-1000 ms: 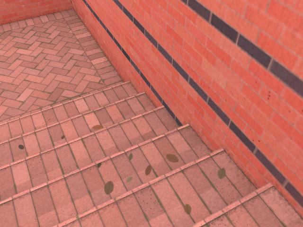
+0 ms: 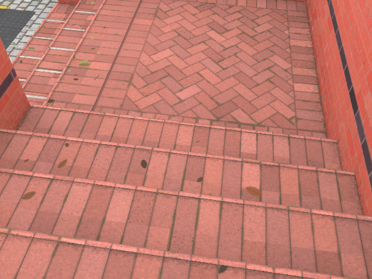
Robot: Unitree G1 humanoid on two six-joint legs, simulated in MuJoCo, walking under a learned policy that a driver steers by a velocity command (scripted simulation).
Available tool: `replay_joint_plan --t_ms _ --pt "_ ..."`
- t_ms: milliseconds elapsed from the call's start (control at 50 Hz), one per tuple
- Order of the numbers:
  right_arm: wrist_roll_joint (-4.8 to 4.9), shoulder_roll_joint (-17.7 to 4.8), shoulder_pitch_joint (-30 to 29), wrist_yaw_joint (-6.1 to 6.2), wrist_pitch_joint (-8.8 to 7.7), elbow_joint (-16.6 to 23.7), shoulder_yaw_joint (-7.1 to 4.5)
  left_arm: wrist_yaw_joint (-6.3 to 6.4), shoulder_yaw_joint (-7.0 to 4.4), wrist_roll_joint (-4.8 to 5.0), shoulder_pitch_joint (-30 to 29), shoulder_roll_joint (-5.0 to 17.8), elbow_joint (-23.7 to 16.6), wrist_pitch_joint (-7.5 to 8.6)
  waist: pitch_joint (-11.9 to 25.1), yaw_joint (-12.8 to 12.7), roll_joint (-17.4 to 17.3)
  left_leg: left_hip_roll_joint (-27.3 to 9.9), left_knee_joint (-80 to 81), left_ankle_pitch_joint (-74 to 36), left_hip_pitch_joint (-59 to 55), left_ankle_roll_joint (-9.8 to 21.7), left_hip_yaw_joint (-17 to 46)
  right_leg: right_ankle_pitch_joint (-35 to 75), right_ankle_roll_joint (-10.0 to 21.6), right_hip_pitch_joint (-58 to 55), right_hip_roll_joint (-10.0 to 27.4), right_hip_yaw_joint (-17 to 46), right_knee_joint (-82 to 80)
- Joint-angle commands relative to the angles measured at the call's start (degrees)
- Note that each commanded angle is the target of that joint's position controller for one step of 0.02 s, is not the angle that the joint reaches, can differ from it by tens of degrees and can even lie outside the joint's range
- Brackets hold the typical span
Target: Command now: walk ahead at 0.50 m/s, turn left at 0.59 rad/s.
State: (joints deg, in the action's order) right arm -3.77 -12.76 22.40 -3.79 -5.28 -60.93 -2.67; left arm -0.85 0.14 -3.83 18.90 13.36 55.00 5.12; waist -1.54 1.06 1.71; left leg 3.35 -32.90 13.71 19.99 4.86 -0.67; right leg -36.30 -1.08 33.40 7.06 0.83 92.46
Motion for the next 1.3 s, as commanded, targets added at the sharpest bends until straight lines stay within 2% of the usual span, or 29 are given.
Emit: replay_joint_plan --t_ms 20,60,100,160,180,200,220,260,300,380,440,480,520,580,600,620,640,660,680,720,800,880,900,980,1180,1240,1260,1280,1300 --pt "1.28 -0.19 -10.63 0.71 -2.99 8.95 2.33 1.61 2.12 -1.64 5.85 -5.21 -4.21 0.42 -3.92 -5.68 -1.28 -15.39 19.81 -2.08 21.70 13.62 16.23 24.26 4.24 -5.56 3.47 4.57 -31.60" --pt "-0.19 -7.00 -12.50 0.13 -3.25 11.12 1.00 0.11 1.68 -0.52 6.38 -1.42 -5.44 -0.31 -1.32 -7.64 -6.70 -8.43 14.94 -1.62 32.54 10.53 10.12 31.15 3.34 -22.02 -1.68 -2.34 -33.46" --pt "-3.07 -7.73 -10.97 -0.71 -3.36 13.27 1.00 -0.84 1.63 -1.60 14.98 -0.65 -4.07 0.03 -1.66 -10.49 -6.52 -7.11 4.73 -7.25 39.61 10.09 9.87 40.75 1.08 -31.66 -3.99 -5.84 -25.81" --pt "-1.93 -9.60 -14.76 -1.58 -4.17 17.57 0.03 0.50 -2.08 -1.50 27.73 8.40 -3.02 0.92 0.13 -18.12 1.12 -5.00 -17.37 -15.67 40.66 8.69 14.60 22.90 0.84 -44.28 -8.68 -7.01 -32.17" --pt "-1.71 -7.83 -15.97 -2.49 -4.89 18.69 -0.56 0.98 -3.26 -2.16 38.81 11.02 0.26 2.00 2.69 -22.62 8.50 1.05 -39.52 -9.69 39.30 8.29 13.01 21.27 5.46 -47.05 -7.50 -3.09 -44.59" --pt "-1.64 1.59 -2.35 -3.40 -5.34 15.88 1.20 0.28 -2.57 -1.09 31.85 15.09 -2.48 2.90 6.48 -11.36 13.97 7.56 -62.20 18.93 42.34 3.91 9.90 54.27 24.11 -43.76 10.17 26.08 -54.75" --pt "0.28 0.59 3.33 -2.58 -4.47 16.56 0.55 -2.49 -1.90 -1.38 21.92 14.23 -5.37 3.47 4.12 -3.75 6.60 6.67 -70.21 18.12 49.59 2.65 14.52 67.68 32.23 -37.35 18.81 42.65 -60.84" --pt "-0.78 -5.28 -2.37 0.66 -0.95 15.70 -0.13 -4.67 1.15 -0.04 2.62 1.57 -8.10 2.54 0.22 -0.26 -2.94 -3.09 -67.04 3.23 52.74 -0.64 16.97 32.55 27.58 -19.94 19.98 41.21 -63.07" --pt "-2.58 -1.70 -1.87 1.95 1.42 14.54 1.82 -3.01 2.71 -1.03 -4.32 -3.12 -7.79 1.28 2.38 3.40 -4.43 -7.22 -53.97 -2.35 42.51 -4.01 13.77 27.17 21.35 -9.28 12.02 27.35 -62.16" --pt "-3.05 -1.84 -7.97 -1.89 0.14 15.02 2.79 0.65 2.48 -1.50 9.70 1.47 -0.53 2.28 -0.63 -1.31 -0.17 -5.53 -48.12 -8.78 25.83 -4.38 -0.09 21.92 18.26 2.30 3.33 9.24 -58.33" --pt "-3.45 -1.84 -29.03 -1.36 -0.32 19.69 3.88 3.72 4.27 -0.43 32.80 -2.92 7.78 3.44 -1.16 -15.31 3.64 -9.96 -18.50 -27.25 59.98 -5.56 6.24 18.43 15.88 -39.41 5.63 16.61 -46.80" --pt "-0.78 -1.74 -31.17 -1.51 0.14 19.14 4.95 2.34 3.65 0.44 22.31 -0.65 3.64 2.61 -2.78 -11.51 0.62 -9.08 3.62 -39.51 26.77 -4.83 -1.98 10.57 13.06 -12.58 1.59 7.10 -52.66" --pt "-0.58 -2.58 -27.36 -1.77 2.64 20.16 4.57 -2.48 2.42 -3.00 14.01 5.64 1.43 2.80 -5.59 -4.90 4.20 -6.27 -11.78 -41.95 -1.13 -4.64 -3.65 2.21 13.68 11.65 4.78 7.10 -59.47" --pt "-2.31 -8.09 -27.00 -1.06 2.95 20.08 3.18 -1.51 0.58 0.81 15.30 8.23 3.43 2.16 -9.33 -6.63 -1.09 -7.37 9.65 -26.09 4.02 -3.16 -0.38 9.18 11.25 -12.88 5.10 9.58 -50.20" --pt "6.62 -4.24 -16.38 0.68 2.68 12.14 1.46 1.50 -1.33 3.49 18.51 6.99 5.61 -2.00 -8.18 -3.23 -5.52 -4.98 15.81 -33.11 -6.56 -4.72 -4.61 20.36 9.46 -15.20 -1.29 2.21 -35.12" --pt "5.53 -5.89 -6.41 1.78 2.32 8.81 1.10 2.67 -1.29 4.39 23.14 5.61 6.59 -3.58 -1.39 -1.09 -4.88 -6.80 14.42 -36.11 -21.99 -4.87 -4.38 22.15 9.25 -11.36 -3.51 -0.03 -21.11" --pt "-2.31 -11.47 9.15 0.53 1.19 6.46 -0.32 -3.78 2.35 -5.05 28.94 -1.92 11.07 -1.33 8.09 3.00 -6.95 -14.04 7.42 -44.24 -42.91 6.75 2.88 13.49 4.38 -2.92 -1.74 3.78 -8.62" --pt "-2.77 -12.81 15.00 -0.82 1.66 5.62 -1.77 -6.06 2.50 -2.67 36.04 -7.19 11.47 -0.87 23.58 2.31 -11.15 -24.43 -12.70 -62.58 -61.53 17.12 8.74 -5.38 2.78 7.68 -4.14 2.91 13.13" --pt "-3.31 -11.61 15.77 -0.95 2.05 5.16 -1.77 -7.09 2.07 0.10 22.64 -2.74 5.16 0.25 20.29 7.32 -8.95 -27.70 -5.50 -47.50 -60.44 18.15 16.77 -7.72 1.89 23.14 -5.70 3.02 20.15" --pt "-0.90 -4.42 -0.38 0.00 0.65 9.52 0.48 -3.73 0.33 0.93 4.06 1.40 -2.30 2.52 4.06 3.87 0.03 -26.07 11.93 -11.58 -29.78 12.60 16.88 18.44 3.47 22.31 0.09 7.57 -5.84" --pt "0.61 0.65 -2.04 1.31 -1.70 10.21 1.80 -0.56 -0.15 -0.95 7.71 -2.55 0.23 1.11 0.02 -4.42 -3.75 -25.21 21.61 -26.57 -6.01 14.61 7.03 22.92 3.60 3.53 3.74 6.30 -27.62" --pt "-3.24 -0.62 -0.93 2.41 -1.43 9.60 1.26 -3.35 0.30 -1.49 6.45 -4.18 -0.45 0.75 0.54 -4.64 -2.46 -21.09 16.10 -28.54 -6.73 11.31 -3.20 36.33 4.87 1.84 2.80 5.02 -33.55" --pt "-3.21 3.27 0.35 3.71 -1.66 8.53 2.63 -3.75 0.34 -1.07 0.91 -3.26 -2.39 0.84 -1.40 -2.77 -0.89 -20.91 14.38 -21.72 -13.17 8.93 -3.19 47.27 4.80 10.90 5.07 9.00 -42.10" --pt "-3.49 2.43 7.63 3.92 -1.94 4.65 3.89 -4.15 0.10 0.19 -7.68 -1.95 -4.95 -0.27 -3.73 -0.27 -1.95 -17.58 11.38 -7.49 -7.16 6.10 -9.70 65.71 5.45 1.71 2.70 3.88 -53.26" --pt "-2.03 -0.33 20.43 7.24 1.57 -3.67 2.82 -3.65 -0.29 -2.50 -23.98 -0.21 -7.74 -1.73 -11.48 8.72 -0.93 -23.10 -1.55 -1.49 -24.27 -0.43 -7.27 51.93 5.23 2.81 2.17 -1.95 -74.55" --pt "-5.17 -4.24 16.40 2.24 2.42 -2.37 1.70 -2.48 -6.64 -0.09 5.23 12.58 2.31 0.54 6.48 -5.60 5.97 -14.26 -31.97 -4.70 1.81 -5.89 -14.85 68.60 9.06 -51.62 -3.73 -7.01 -62.86" --pt "-5.17 4.94 25.83 -0.93 2.14 -2.46 4.09 -2.94 -8.43 0.35 21.85 18.08 7.18 -0.24 28.69 -5.92 14.05 -9.31 -54.12 28.50 16.36 -10.44 -12.21 86.42 21.96 -86.33 6.22 6.00 -48.60" --pt "-0.54 -1.78 13.47 -2.57 1.01 2.62 2.56 -2.87 -8.35 0.21 32.08 15.73 10.31 -0.79 32.17 -15.09 9.63 -4.83 -73.83 35.64 27.72 -10.81 -6.39 77.37 26.06 -91.15 12.12 19.61 -55.43" --pt "2.11 -2.80 -2.09 -2.11 -1.34 7.78 2.02 -2.02 -8.33 0.59 28.83 13.77 9.87 0.24 18.41 -17.56 7.23 -5.06 -76.92 32.26 43.22 -9.11 -3.80 57.97 24.37 -80.09 11.35 23.92 -62.71"
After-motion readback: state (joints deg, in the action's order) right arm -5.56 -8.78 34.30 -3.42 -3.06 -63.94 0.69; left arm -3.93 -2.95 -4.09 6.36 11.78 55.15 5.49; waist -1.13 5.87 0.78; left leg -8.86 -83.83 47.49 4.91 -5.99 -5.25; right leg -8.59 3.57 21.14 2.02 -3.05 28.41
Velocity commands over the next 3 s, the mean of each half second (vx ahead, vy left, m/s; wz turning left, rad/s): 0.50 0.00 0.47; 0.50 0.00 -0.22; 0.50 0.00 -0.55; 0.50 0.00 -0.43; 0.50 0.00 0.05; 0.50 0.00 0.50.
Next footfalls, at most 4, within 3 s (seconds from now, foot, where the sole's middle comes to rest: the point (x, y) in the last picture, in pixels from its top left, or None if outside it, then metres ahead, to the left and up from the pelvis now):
0.18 right None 0.18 -0.14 -0.76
0.62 left None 0.47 0.17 -0.91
1.22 right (211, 223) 0.85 -0.12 -1.06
1.72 left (174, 180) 1.19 0.05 -1.21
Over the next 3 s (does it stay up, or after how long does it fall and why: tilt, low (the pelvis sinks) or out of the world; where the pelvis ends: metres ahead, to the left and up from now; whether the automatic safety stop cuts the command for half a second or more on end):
stays up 1.67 -0.23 -0.62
